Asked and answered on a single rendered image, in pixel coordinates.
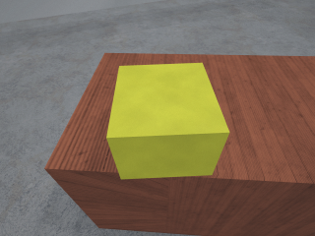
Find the pedestal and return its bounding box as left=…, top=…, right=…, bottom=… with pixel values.
left=44, top=53, right=315, bottom=236

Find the carton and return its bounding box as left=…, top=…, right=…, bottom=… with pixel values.
left=106, top=63, right=230, bottom=180

